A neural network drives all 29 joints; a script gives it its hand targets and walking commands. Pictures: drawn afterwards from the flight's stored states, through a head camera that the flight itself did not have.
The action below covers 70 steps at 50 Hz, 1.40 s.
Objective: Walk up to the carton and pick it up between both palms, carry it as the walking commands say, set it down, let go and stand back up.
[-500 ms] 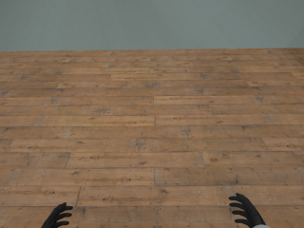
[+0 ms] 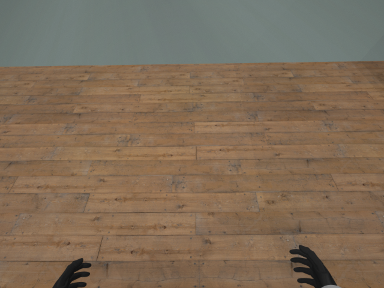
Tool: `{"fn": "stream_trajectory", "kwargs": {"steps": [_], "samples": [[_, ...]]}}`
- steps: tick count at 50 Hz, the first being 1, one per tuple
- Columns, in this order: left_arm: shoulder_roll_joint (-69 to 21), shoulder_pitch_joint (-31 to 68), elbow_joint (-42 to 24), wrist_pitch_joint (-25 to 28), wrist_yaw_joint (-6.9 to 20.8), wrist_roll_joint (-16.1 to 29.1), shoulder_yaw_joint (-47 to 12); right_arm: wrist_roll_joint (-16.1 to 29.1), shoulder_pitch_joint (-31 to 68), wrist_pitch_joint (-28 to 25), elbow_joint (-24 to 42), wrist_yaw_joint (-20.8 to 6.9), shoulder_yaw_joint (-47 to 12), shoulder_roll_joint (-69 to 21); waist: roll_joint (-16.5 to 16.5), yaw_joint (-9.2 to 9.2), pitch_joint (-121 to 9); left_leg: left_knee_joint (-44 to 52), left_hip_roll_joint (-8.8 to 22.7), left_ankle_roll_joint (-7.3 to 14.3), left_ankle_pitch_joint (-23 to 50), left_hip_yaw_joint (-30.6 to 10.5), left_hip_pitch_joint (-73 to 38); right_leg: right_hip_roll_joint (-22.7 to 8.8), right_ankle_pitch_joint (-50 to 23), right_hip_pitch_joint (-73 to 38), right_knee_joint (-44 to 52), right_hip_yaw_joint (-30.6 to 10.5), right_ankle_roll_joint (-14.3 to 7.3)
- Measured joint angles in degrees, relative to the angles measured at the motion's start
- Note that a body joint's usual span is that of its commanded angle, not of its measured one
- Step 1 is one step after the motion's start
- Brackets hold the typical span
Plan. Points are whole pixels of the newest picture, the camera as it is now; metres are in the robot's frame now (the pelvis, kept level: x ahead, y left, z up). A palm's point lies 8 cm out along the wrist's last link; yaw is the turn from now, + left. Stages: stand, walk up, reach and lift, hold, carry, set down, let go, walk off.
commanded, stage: walk up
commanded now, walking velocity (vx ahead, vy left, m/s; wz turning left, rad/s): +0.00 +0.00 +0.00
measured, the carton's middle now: out of the picture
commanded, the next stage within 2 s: none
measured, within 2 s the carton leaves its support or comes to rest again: neither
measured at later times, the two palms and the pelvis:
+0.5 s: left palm out of the picture +0.10 +0.38 -0.07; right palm out of the picture +0.13 -0.23 -0.05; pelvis -0.02 +0.05 +0.01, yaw +2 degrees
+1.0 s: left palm out of the picture +0.05 +0.32 -0.04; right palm out of the picture +0.12 -0.28 -0.09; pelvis -0.04 -0.02 +0.01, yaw +5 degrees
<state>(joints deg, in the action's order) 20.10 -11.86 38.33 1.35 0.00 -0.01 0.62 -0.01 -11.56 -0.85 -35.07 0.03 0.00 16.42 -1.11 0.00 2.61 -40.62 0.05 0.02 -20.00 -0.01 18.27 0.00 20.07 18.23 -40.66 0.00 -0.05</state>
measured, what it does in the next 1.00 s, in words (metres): steps on the spot: right foot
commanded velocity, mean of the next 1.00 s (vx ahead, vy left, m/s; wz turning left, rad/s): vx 0.00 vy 0.00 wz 0.00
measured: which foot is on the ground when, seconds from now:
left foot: down 0.00-0.84, up 0.86-1.00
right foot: down 0.00-0.36, up 0.38-0.82, down 0.84-1.00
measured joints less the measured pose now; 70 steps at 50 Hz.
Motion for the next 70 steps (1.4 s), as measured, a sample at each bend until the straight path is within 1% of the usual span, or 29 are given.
{"fn": "stream_trajectory", "kwargs": {"steps": [5, 8, 9, 12, 14, 15, 17, 18, 19, 21, 24, 28, 33, 37, 39, 41, 42, 43, 45, 47, 50, 54, 57, 60, 63, 64, 66, 68, 70], "samples": [[0.0, 0.0, 0.07, 0.0, 0.0, 0.0, 0.0, 0.0, 0.0, 0.0, -0.09, 0.0, 0.0, 0.0, 0.04, 0.0, 0.0, 0.0, 0.0, 0.0, 0.11, 0.0, 0.0, 0.0, -0.11, 0.0, 0.0, 0.0, 0.0], [0.6, 0.0, 0.12, 0.0, 0.0, 0.0, 0.02, 0.0, 0.01, 0.09, -0.11, -1.19, -0.01, 0.53, 0.18, -0.02, 0.04, -0.64, -0.01, 0.0, 0.35, 0.02, 0.35, -0.01, -0.23, -0.02, 0.0, 0.07, -0.39], [1.1, 0.01, 0.13, 0.0, 0.0, 0.0, 0.03, 0.0, 0.03, 0.34, -0.15, -1.58, 0.0, 0.96, 0.21, -0.05, 0.07, -2.61, -0.02, 0.0, 0.15, 0.06, 1.22, -0.07, -0.26, -0.03, -0.01, 0.21, -0.65], [2.85, 0.01, 0.13, 0.0, 0.0, 0.0, 0.06, -0.01, 0.01, 1.27, -0.12, -2.49, 0.01, 2.89, 0.27, -0.03, 0.05, -11.37, 0.0, 0.0, -4.0, 0.03, 4.51, -0.78, -0.3, 0.01, 0.0, 0.74, -0.92], [4.02, 0.13, 0.12, 0.0, 0.0, 0.0, 0.12, 0.0, 0.0, 1.41, -0.11, -3.21, 0.0, 4.3, 0.2, 0.0, 0.01, -11.64, 0.08, 0.0, -4.72, -0.01, 4.67, -1.39, -0.3, 0.06, 0.0, 0.94, -0.92], [4.62, 0.33, 0.11, 0.0, 0.0, 0.0, 0.17, 0.0, -0.02, 1.41, -0.16, -3.5, 0.0, 4.86, 0.12, 0.01, -0.01, -10.58, 0.17, 0.0, -4.49, -0.04, 4.41, -1.64, -0.31, 0.15, 0.01, 1.15, -0.92], [5.68, 0.9, 0.1, -0.09, 0.0, 0.0, 0.32, 0.0, -0.08, 1.42, -0.43, -3.71, 0.01, 5.68, -0.28, 0.07, -0.14, -3.85, 0.4, 0.0, -2.28, -0.12, 2.24, -1.84, -0.26, 0.49, -0.24, 1.72, -0.91], [6.06, 1.35, 0.17, -0.35, -0.01, 0.0, 0.51, 0.0, -0.05, 1.41, -0.49, -3.72, 0.0, 5.85, -0.25, 0.01, 0.08, -2.6, 0.25, 0.65, -1.3, 0.01, 2.12, -1.96, 0.68, 0.96, -1.05, 1.69, -0.91], [6.19, 1.56, 0.34, -0.7, -0.01, 0.0, 0.74, 0.0, -0.06, 1.41, -0.51, -3.77, 0.0, 5.85, -0.15, 0.04, 0.42, -2.55, 0.1, 1.4, -0.71, 0.16, 2.2, -1.73, 3.22, 1.51, -2.57, 1.38, -0.92], [6.49, 1.58, 0.73, -1.19, 0.0, 0.0, 0.78, 0.0, -0.06, 1.41, -0.5, -3.78, 0.01, 5.86, 0.02, 0.06, 0.52, -1.06, 0.1, 2.38, 0.64, 0.45, 2.16, -0.48, 5.84, 3.67, -6.96, -0.27, -0.92], [7.0, 1.55, 1.62, -1.32, 0.0, 0.0, 0.78, 0.0, -0.06, 1.41, -0.49, -3.72, 0.0, 5.85, 0.53, 0.03, 0.47, 2.9, 0.09, 2.67, 3.34, 0.48, 1.75, 0.4, 5.09, 6.15, -10.87, -1.45, -0.91], [7.35, 1.55, 3.52, -1.87, 0.0, 0.0, 0.83, 0.0, -0.06, 1.41, -0.5, -3.41, 0.0, 5.84, 1.37, 0.01, 0.46, 6.92, 0.03, 2.67, 5.97, 0.51, 1.0, 0.45, 2.83, 6.67, -11.24, -2.34, -0.91], [7.35, 1.55, 5.35, -2.04, 0.0, 0.0, 0.83, 0.0, -0.06, 1.48, -0.51, -3.36, 0.0, 5.84, 2.22, 0.0, 0.46, 8.45, 0.02, 2.67, 7.15, 0.58, 1.0, 0.45, 1.43, 6.68, -11.24, -2.63, -0.91], [6.94, 1.54, 6.16, -2.03, 0.0, 0.0, 0.82, 0.0, -0.06, 1.71, -0.51, -3.36, -0.01, 5.83, 2.16, -0.03, 0.45, 8.52, 0.01, 2.66, 7.37, 0.63, 1.21, 0.45, 1.45, 6.11, -9.43, -2.59, -0.91], [6.65, 1.51, 6.47, -2.03, 0.0, 0.0, 0.82, 0.0, -0.06, 1.97, -0.51, -3.36, -0.01, 5.82, 1.9, -0.05, 0.42, 8.53, -0.01, 2.64, 7.46, 0.66, 1.34, 0.44, 1.23, 4.8, -5.29, -2.23, -0.91], [6.35, 1.21, 6.78, -1.9, 0.0, 0.0, 0.82, 0.0, -0.07, 2.3, -0.5, -3.49, -0.02, 5.82, 1.59, -0.07, 0.28, 8.46, -0.05, 1.95, 7.56, 0.68, 1.43, 0.44, -1.11, 2.17, 1.57, -1.63, -0.91], [6.43, 0.95, 6.82, -1.63, 0.0, 0.0, 0.84, 0.0, -0.05, 2.44, -0.5, -3.61, -0.01, 5.83, 1.68, -0.07, -0.03, 7.89, -0.27, 1.49, 7.44, 0.71, 2.04, 0.35, -2.33, 0.92, 5.06, -1.8, -1.1], [6.18, 0.93, 6.88, -1.39, 0.0, 0.0, 0.85, -0.01, 0.05, 2.55, -0.55, -3.61, 0.0, 5.93, 1.23, -0.04, 0.13, 6.55, -0.28, 1.45, 6.2, 0.42, 2.72, 0.39, -3.86, 0.94, 5.52, -1.57, -1.21], [5.27, 0.85, 6.89, -1.12, 0.0, 0.0, 0.86, -0.01, 0.07, 2.91, -0.67, -3.6, 0.0, 6.03, 0.04, -0.07, 0.25, -0.01, -0.34, 1.44, 1.24, 0.34, 5.03, 0.26, -4.38, 0.91, 5.47, -0.62, -1.57], [4.96, 0.7, 6.89, -0.93, 0.0, 0.0, 0.87, -0.01, 0.05, 2.92, -0.65, -3.65, 0.0, 6.18, -0.91, -0.06, 0.22, -6.85, -0.33, 1.44, 0.48, 0.12, 7.09, -0.04, -4.31, 0.94, 5.48, -0.08, -1.96], [4.72, 0.7, 6.88, -0.51, 0.0, 0.0, 0.86, -0.01, 0.04, 2.92, -0.65, -3.86, 0.0, 6.85, -2.78, -0.03, 0.18, -12.76, -0.32, 1.44, 0.43, -0.67, 8.14, -0.15, -4.31, 0.97, 5.48, 0.51, -2.23], [4.69, 1.38, 6.88, -0.46, 0.0, 0.0, 0.89, 0.0, 0.03, 3.18, -1.01, -4.03, -0.01, 7.38, -4.95, -0.02, 0.17, -14.03, -0.32, 1.44, 0.39, -0.89, 8.17, -0.35, -4.32, 0.98, 5.49, 2.1, -2.32], [4.71, 1.52, 6.89, -0.46, 0.0, 0.0, 1.04, 0.0, 0.03, 3.2, -1.0, -4.41, -0.01, 7.38, -5.79, -0.02, 0.17, -13.97, -0.29, 1.44, -0.64, -0.9, 8.16, -0.55, -4.32, 0.98, 5.49, 3.55, -2.32], [5.01, 1.55, 6.88, -0.46, 0.0, 0.0, 1.28, 0.0, 0.01, 3.21, -0.97, -4.8, -0.01, 7.4, -5.52, 0.01, 0.13, -10.74, 0.14, 1.44, -1.53, -0.96, 7.2, -0.97, -4.31, 1.01, 5.5, 5.05, -2.32], [5.39, 1.55, 6.88, -0.46, 0.0, 0.0, 1.3, 0.0, -0.03, 3.21, -0.99, -4.84, 0.01, 7.69, -4.69, 0.07, -0.09, 0.5, 0.89, 1.44, -0.67, -1.08, 2.51, -1.43, -3.61, 1.35, 4.23, 6.41, -2.17], [5.33, 1.61, 6.91, -0.53, 0.0, 0.0, 1.35, 0.0, 0.04, 3.21, -1.03, -4.84, 0.0, 7.83, -4.37, 0.01, -0.12, 2.05, 0.89, 1.33, 1.32, -1.09, 2.12, -1.58, -2.13, 2.0, 2.61, 6.51, -2.16], [4.84, 1.62, 6.92, -1.1, 0.0, 0.0, 1.36, 0.0, 0.05, 3.21, -1.06, -4.84, 0.0, 7.83, -3.39, 0.02, 0.0, 2.18, 0.41, 1.27, 2.48, -1.08, 2.11, -1.45, 3.14, 3.19, -1.17, 5.7, -2.17], [4.78, 1.61, 6.9, -1.13, 0.0, 0.0, 1.36, 0.0, 0.05, 3.21, -1.05, -4.84, 0.0, 7.82, -2.58, 0.02, -0.01, 3.03, 0.33, 1.27, 3.08, -1.08, 2.12, -1.28, 3.87, 4.62, -4.96, 5.16, -2.16], [4.84, 1.59, 6.89, -1.13, 0.0, 0.0, 1.37, 0.0, 0.05, 3.21, -1.05, -4.84, -0.01, 7.81, -1.88, -0.01, -0.04, 4.1, 0.31, 1.26, 3.79, -1.06, 2.15, -1.13, 3.91, 4.84, -5.53, 4.82, -2.16]]}}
